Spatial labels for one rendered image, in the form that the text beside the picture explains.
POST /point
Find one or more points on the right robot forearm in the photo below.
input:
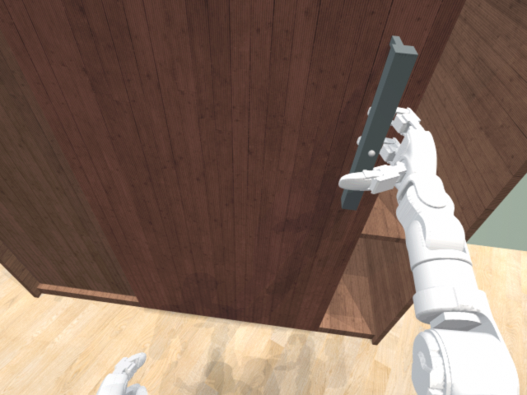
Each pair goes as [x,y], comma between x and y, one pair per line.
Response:
[447,294]

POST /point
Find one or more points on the handle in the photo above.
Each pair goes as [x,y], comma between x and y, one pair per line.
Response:
[394,78]

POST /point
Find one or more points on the right robot upper arm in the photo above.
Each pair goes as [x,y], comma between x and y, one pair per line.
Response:
[449,362]

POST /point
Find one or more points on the right robot hand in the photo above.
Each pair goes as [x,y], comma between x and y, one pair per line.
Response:
[416,153]

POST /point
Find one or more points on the wardrobe door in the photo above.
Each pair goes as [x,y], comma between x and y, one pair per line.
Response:
[45,218]
[209,136]

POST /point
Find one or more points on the left robot hand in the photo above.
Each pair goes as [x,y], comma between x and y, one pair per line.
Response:
[117,382]

